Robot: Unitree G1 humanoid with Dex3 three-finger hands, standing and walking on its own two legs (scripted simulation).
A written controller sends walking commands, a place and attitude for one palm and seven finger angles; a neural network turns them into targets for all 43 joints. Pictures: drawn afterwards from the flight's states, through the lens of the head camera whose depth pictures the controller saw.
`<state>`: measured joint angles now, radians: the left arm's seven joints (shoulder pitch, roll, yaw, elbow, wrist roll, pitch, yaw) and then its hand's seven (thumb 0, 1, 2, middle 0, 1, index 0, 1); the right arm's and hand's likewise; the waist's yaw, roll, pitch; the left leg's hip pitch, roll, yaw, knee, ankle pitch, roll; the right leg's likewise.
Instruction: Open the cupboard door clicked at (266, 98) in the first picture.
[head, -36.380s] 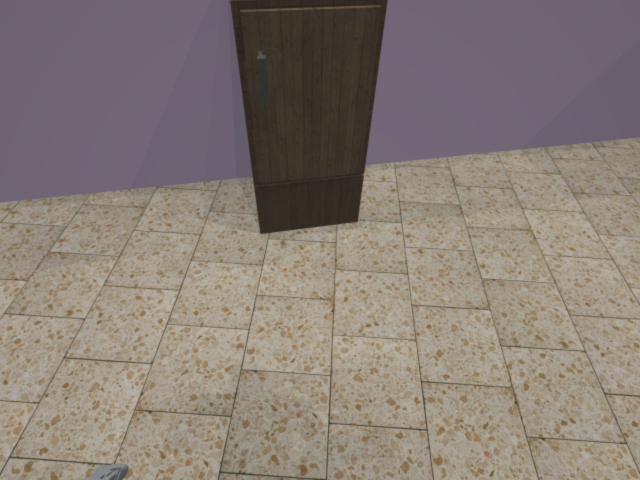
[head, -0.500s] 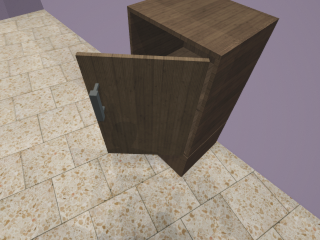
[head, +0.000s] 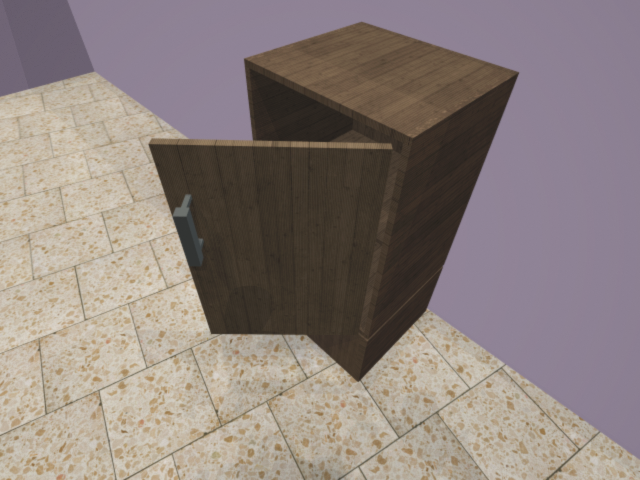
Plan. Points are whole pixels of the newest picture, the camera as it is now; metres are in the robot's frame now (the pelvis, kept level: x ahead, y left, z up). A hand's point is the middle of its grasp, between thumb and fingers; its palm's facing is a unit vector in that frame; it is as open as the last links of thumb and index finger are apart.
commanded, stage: come to a stop and stand still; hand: left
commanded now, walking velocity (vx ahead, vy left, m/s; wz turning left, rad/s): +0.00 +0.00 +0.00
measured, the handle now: (191, 230) +0.55 +0.27 -0.04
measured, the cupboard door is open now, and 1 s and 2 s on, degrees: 45 45 45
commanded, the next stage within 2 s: look again from close up in 0.26 s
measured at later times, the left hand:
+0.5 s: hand out of the picture +0.00 +0.20 -0.17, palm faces -0.01 -0.98 -0.21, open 7.4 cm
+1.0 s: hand out of the picture -0.05 +0.19 -0.17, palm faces +0.05 -0.99 -0.14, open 7.4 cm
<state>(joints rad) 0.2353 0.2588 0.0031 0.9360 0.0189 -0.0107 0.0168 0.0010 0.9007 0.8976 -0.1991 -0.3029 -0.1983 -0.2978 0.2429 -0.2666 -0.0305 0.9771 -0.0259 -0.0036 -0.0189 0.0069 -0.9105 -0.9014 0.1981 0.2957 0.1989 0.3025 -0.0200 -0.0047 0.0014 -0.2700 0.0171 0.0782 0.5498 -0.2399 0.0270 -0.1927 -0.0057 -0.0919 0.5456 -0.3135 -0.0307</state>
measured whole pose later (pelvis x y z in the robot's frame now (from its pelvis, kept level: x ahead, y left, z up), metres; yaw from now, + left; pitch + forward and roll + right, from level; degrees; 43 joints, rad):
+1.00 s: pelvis -0.03 +0.04 +0.01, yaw +0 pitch -3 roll -1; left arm 0.43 0.13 -0.03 0.94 -0.01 0.05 0.05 0.00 0.90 0.90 -0.20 -0.30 -0.20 -0.30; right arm 0.32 -0.12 0.00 1.08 0.00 0.01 -0.02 0.01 -0.91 -0.90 0.20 0.30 0.20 0.30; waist -0.01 -0.01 0.03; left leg -0.27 -0.01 0.10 0.46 -0.15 0.07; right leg -0.19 -0.03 -0.08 0.44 -0.20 0.02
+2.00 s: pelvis -0.02 +0.01 -0.10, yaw +3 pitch +16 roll -4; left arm 0.35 0.32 0.27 0.05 -0.32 -0.46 -0.29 0.00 -0.12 0.47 -0.27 -0.95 -0.26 -0.95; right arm 0.28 -0.28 -0.01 0.60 0.04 -0.17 -0.05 0.02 -0.90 -0.90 0.20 0.30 0.20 0.30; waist -0.01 0.04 -0.15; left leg -1.03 -0.01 -0.03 1.22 -0.48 0.04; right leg -0.90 0.06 -0.09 1.17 -0.56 -0.04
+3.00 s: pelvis -0.01 +0.02 -0.08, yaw +2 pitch +17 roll -4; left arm 0.01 0.42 0.40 0.41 -0.36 -0.39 -0.51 -0.02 -0.50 0.30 -0.30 -1.20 -0.30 -1.20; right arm 0.28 -0.28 0.03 0.53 0.05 -0.13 -0.05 0.01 -0.90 -0.90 0.20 0.30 0.20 0.30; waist -0.03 0.02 -0.13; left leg -0.98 0.00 -0.01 1.15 -0.46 0.06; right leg -0.86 0.07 -0.06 1.10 -0.53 -0.03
